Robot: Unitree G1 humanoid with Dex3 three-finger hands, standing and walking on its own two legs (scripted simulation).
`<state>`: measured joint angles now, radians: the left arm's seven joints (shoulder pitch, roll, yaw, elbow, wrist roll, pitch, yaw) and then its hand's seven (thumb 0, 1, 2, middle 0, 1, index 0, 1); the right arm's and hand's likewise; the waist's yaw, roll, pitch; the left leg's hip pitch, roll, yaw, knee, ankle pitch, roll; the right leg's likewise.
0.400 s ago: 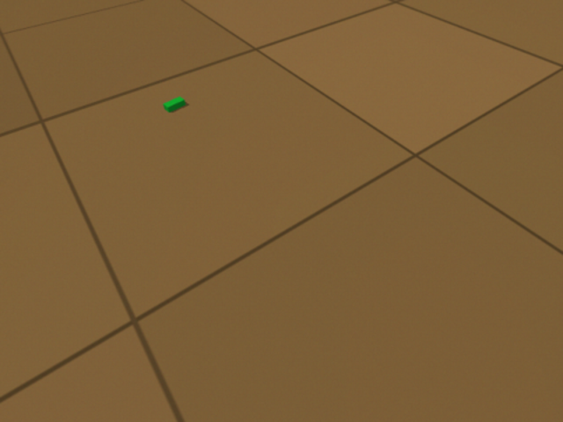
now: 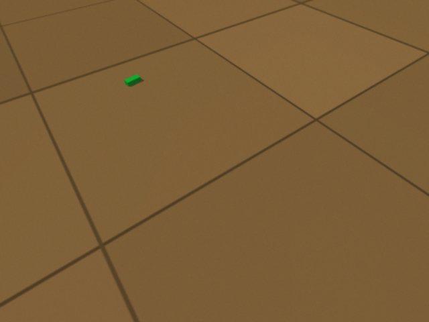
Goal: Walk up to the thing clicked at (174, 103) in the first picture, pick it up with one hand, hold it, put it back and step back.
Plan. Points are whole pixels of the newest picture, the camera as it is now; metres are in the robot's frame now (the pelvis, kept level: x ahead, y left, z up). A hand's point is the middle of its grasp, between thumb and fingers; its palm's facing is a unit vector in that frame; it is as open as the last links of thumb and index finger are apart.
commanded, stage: stand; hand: left
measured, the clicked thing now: (132, 80) +2.04 +0.69 -0.76
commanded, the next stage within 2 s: walk up in 0.72 s
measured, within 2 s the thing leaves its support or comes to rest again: neither
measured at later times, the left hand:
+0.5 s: hand out of the picture +0.08 +0.25 -0.16, palm faces -0.03 -0.94 -0.34, open 7.4 cm
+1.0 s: hand out of the picture +0.07 +0.36 -0.16, palm faces +0.21 -0.91 -0.35, open 7.4 cm
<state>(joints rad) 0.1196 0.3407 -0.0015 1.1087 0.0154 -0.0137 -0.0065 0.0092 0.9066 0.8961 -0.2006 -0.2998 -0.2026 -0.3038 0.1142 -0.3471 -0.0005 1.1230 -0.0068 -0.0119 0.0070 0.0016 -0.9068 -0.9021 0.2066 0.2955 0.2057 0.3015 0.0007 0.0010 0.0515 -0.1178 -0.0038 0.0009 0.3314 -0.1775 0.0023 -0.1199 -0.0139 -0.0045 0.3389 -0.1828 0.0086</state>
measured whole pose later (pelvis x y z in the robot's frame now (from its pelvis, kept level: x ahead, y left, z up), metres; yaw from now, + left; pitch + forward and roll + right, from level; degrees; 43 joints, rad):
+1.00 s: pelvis +0.05 +0.05 -0.01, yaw +12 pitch -2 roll -1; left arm 0.18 0.49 0.12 0.98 0.07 -0.03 -0.10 0.01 0.90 0.90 -0.20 -0.30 -0.21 -0.30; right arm 0.21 -0.46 -0.11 0.97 -0.02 -0.01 0.13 0.01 -0.91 -0.90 0.21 0.30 0.21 0.30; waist 0.04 -0.06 0.01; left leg -0.48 0.12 0.09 0.71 -0.25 0.00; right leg 0.00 -0.13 -0.23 0.40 -0.36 0.01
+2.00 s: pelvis +0.62 +0.19 -0.04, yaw +33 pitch -2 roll -1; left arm 0.34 0.46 0.09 0.90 0.03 0.00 -0.09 0.01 0.91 0.90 -0.20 -0.30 -0.20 -0.30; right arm 0.24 -0.45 -0.08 0.82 -0.02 -0.12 0.02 0.00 -0.91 -0.90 0.21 0.30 0.21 0.30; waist 0.08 -0.07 0.06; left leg -0.48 0.03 0.12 0.70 -0.20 0.07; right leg -0.13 -0.02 -0.12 0.87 -0.53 -0.05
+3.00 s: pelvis +1.13 +0.23 -0.03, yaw +38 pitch -2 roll +2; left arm 0.26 0.46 0.10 0.84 0.04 0.04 -0.13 0.01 0.91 0.90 -0.20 -0.30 -0.20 -0.30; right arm 0.32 -0.45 -0.04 0.87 -0.01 -0.13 -0.02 0.00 -0.90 -0.90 0.21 0.30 0.21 0.30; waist 0.01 -0.12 0.06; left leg -0.31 0.09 0.11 0.65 -0.30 0.00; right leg -0.57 -0.15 0.04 0.97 -0.36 0.00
